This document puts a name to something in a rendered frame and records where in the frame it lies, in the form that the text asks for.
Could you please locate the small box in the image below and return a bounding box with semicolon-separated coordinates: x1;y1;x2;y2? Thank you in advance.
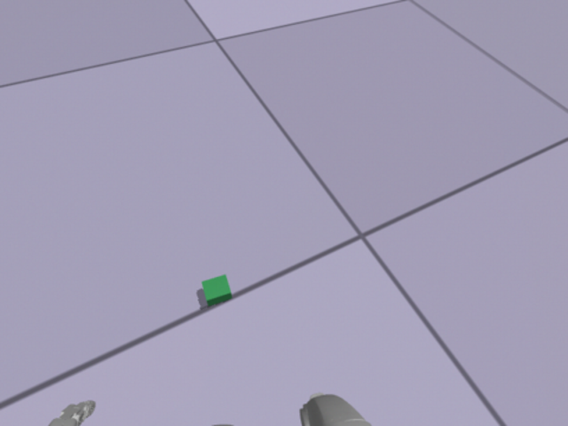
201;275;232;306

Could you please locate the left robot hand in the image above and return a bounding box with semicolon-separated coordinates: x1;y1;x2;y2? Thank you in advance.
48;400;96;426

